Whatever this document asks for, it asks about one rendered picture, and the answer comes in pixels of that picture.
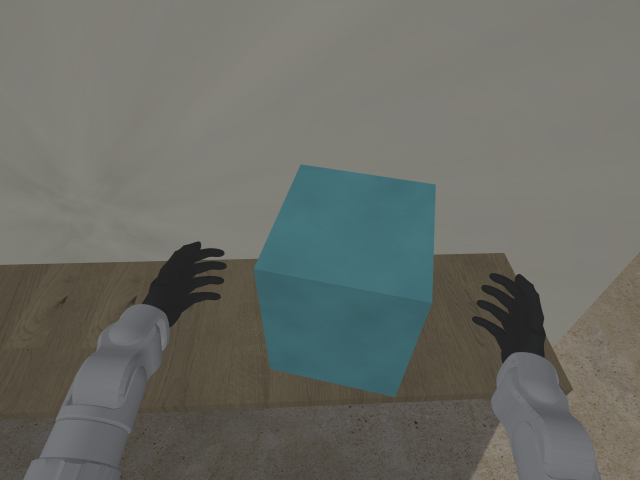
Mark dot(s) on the robot left forearm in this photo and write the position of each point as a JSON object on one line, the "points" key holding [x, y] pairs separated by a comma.
{"points": [[92, 427]]}

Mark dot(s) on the robot right hand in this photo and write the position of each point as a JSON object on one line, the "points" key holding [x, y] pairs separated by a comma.
{"points": [[523, 325]]}

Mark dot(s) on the table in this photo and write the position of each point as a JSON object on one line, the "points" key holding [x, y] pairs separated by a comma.
{"points": [[51, 316]]}

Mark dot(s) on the robot right forearm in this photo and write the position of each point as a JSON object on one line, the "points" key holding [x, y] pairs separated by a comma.
{"points": [[547, 442]]}

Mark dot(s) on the carton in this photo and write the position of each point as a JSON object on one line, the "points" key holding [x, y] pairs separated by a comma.
{"points": [[345, 278]]}

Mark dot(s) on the robot left hand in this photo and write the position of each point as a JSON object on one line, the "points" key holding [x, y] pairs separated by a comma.
{"points": [[169, 291]]}

